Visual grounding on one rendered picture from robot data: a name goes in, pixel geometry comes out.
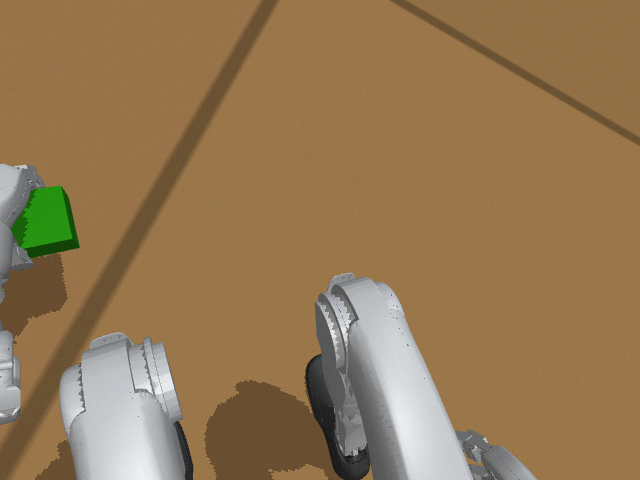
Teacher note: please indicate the right robot hand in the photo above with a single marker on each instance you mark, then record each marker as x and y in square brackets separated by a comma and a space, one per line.
[498, 462]

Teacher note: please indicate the left robot foot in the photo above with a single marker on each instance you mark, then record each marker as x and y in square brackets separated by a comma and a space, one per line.
[185, 452]

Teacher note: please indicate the right robot foot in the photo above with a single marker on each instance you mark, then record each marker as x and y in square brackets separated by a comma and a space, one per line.
[346, 467]

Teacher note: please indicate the left robot hand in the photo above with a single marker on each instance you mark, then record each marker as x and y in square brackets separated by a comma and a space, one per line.
[16, 183]

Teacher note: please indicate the left robot arm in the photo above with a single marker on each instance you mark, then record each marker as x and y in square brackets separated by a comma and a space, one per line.
[10, 398]

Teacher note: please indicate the small box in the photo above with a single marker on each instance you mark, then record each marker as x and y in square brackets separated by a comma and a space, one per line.
[46, 225]

